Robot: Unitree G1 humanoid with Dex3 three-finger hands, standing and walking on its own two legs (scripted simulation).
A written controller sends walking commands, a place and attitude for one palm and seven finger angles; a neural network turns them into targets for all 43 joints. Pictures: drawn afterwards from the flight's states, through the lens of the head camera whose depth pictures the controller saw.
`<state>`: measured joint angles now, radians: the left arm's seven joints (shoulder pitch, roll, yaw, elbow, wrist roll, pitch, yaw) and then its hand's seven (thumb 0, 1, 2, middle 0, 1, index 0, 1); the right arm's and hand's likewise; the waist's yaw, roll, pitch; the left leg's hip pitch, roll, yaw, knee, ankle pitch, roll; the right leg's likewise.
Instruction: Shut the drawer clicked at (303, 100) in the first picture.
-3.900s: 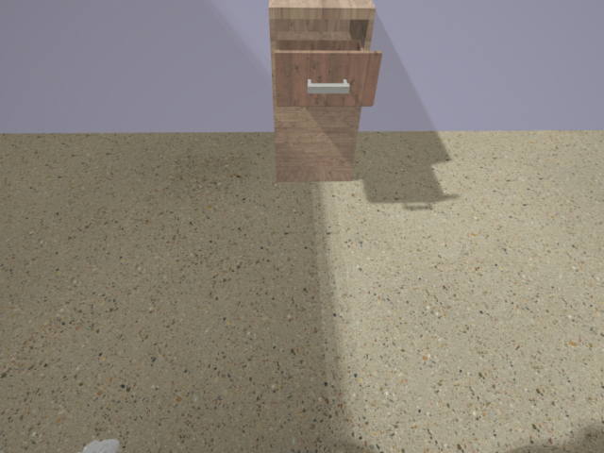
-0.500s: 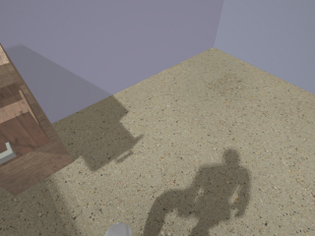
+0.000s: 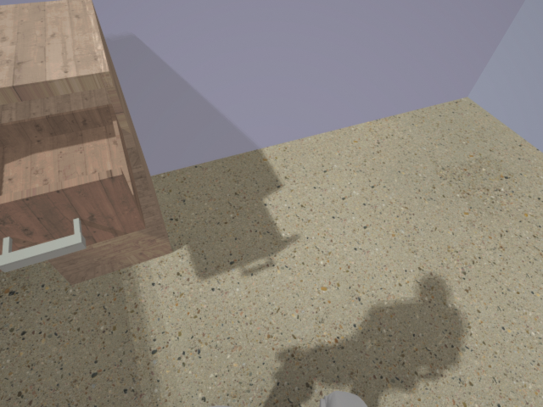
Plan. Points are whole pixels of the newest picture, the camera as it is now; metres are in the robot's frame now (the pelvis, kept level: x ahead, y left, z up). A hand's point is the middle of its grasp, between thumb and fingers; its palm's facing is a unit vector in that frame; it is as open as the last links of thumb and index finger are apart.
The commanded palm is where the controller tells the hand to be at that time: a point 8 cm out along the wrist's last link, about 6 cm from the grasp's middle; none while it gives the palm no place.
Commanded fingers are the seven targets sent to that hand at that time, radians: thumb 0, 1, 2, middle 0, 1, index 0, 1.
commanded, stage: turn to face it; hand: left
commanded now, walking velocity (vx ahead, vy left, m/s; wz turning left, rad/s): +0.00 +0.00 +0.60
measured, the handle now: (43, 242) +0.37 +0.46 -0.08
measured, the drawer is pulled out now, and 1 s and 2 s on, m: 0.30 0.30 0.30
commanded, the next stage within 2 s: take the last steps up to it in 0.60 s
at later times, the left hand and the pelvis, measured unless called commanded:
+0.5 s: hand out of the picture +0.03 +0.13 -0.13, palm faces +0.31 -0.90 -0.29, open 7.4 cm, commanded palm none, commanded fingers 0.00 0.90 0.90 -0.20 -0.30 -0.20 -0.30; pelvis +0.00 -0.08 +0.01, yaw +18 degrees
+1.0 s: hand out of the picture -0.12 +0.15 -0.17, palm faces +0.51 -0.84 -0.19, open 7.4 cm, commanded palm none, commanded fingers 0.00 0.90 0.90 -0.20 -0.30 -0.20 -0.30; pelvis -0.03 -0.02 +0.01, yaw +26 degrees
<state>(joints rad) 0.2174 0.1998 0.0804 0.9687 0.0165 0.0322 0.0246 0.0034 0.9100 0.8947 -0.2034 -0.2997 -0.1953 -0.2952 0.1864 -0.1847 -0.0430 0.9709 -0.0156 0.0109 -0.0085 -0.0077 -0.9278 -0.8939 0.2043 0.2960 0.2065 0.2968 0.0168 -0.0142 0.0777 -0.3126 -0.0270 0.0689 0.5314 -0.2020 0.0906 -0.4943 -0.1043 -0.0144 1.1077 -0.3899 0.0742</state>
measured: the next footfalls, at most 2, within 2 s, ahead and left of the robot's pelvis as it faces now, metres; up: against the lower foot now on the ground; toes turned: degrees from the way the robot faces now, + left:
right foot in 0.30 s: +0.05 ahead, -0.17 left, +0.00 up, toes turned +9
left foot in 0.76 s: -0.05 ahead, +0.06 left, +0.00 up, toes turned +29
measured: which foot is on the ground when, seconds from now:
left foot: down 0.00-0.30, up 0.32-0.74, down 0.76-1.00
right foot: up 0.00-0.28, down 0.30-0.76, up 0.78-1.00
